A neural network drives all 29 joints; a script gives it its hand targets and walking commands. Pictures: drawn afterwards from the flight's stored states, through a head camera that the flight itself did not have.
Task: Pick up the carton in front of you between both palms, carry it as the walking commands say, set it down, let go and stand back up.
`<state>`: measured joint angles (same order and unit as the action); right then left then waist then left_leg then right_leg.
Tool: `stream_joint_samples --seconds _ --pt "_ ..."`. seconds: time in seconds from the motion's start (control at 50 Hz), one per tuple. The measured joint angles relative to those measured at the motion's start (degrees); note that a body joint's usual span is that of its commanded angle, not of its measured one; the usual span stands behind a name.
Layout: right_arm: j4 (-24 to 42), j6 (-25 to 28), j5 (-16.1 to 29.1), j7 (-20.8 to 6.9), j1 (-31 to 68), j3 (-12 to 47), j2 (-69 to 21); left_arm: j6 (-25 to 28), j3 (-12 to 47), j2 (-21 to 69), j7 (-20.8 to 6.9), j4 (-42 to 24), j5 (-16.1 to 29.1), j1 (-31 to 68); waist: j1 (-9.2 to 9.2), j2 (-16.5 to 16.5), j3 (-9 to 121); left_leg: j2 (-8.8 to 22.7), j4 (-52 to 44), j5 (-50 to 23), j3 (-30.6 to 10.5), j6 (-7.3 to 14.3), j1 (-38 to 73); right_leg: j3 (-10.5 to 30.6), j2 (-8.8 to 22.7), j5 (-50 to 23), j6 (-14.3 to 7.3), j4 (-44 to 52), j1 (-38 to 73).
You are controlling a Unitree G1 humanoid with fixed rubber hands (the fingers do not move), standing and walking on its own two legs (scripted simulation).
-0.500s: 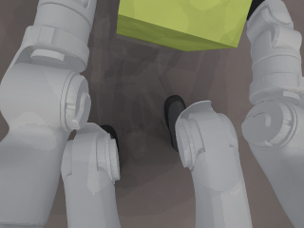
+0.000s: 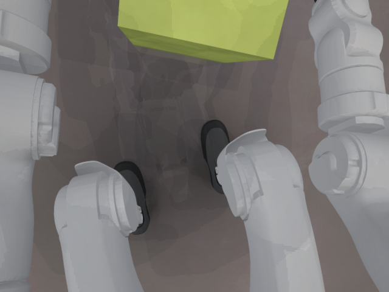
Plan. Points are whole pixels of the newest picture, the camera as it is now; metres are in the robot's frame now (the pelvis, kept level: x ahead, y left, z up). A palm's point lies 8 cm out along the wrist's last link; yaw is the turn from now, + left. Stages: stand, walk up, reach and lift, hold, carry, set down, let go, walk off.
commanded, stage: set down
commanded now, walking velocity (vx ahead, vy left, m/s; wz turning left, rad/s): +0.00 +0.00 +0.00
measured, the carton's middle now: out of the picture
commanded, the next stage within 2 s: let go in 0.88 s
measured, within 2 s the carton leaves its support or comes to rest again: neither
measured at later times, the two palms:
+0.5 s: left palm out of the picture +0.65 +0.09 +0.01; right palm out of the picture +0.51 -0.26 +0.01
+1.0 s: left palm out of the picture +0.64 +0.11 +0.15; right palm out of the picture +0.50 -0.26 +0.15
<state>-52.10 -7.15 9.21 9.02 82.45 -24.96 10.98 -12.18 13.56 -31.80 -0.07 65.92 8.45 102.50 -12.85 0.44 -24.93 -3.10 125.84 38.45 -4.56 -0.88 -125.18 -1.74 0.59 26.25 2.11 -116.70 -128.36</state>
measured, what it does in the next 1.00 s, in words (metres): rises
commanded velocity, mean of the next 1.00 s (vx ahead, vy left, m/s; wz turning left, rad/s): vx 0.00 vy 0.00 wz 0.00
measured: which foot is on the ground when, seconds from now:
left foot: down 0.00-1.00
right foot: down 0.00-1.00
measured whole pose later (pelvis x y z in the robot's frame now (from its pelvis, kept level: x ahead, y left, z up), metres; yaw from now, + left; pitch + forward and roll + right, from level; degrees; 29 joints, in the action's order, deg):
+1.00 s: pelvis +0.04 +0.00 +0.24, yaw +2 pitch +46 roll -1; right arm -33.6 -16.3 -2.4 5.2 60.9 -29.0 3.1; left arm -17.4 -8.4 -24.1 -5.6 61.4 -7.1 83.9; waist -13.2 -3.6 -0.7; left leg -3.4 69.9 23.7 -3.3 -0.3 -92.5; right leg 1.6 0.2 14.9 2.2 -64.0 -95.5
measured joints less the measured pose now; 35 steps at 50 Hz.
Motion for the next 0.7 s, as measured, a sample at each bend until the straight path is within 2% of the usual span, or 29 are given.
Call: stream_joint_samples --seconds 0.1,0.26,0.54,0.7 --pt "4.5 -3.4 -1.3 2.1 -2.2 1.2 -2.3 -1.9 -3.7 -0.6 -0.7 2.1 -1.5 -0.9 -0.78 -1.8 4.2 1.0 -4.1 -0.5 1.1 0.4 2.2 1.0 -1.2 -0.8 0.3 3.8 1.6" --pt "9.1 -6.6 -3.3 2.2 -5.6 0.7 -3.6 -3.0 -9.6 0.3 -2.6 4.3 -5.1 -2.5 -1.38 -3.0 10.2 1.4 -12.4 -2.3 2.2 0.9 5.5 2.4 -1.9 -2.3 0.7 11.5 4.7" --pt "16.6 -10.5 -5.0 0.8 -12.0 -1.5 -4.9 -6.9 -11.0 1.7 -4.0 -4.1 -7.8 -8.9 -1.12 -3.0 18.3 0.4 -26.9 -5.7 1.7 0.4 11.7 2.6 -1.3 -4.1 0.2 24.9 11.3" --pt "18.2 -11.1 -6.0 -0.7 -15.7 -2.3 -5.5 -7.5 -13.9 3.5 -4.8 -5.0 -10.0 -12.1 -1.07 -3.9 21.4 0.2 -36.8 -8.2 1.4 0.6 18.5 2.7 -1.2 -6.0 0.3 34.6 18.5"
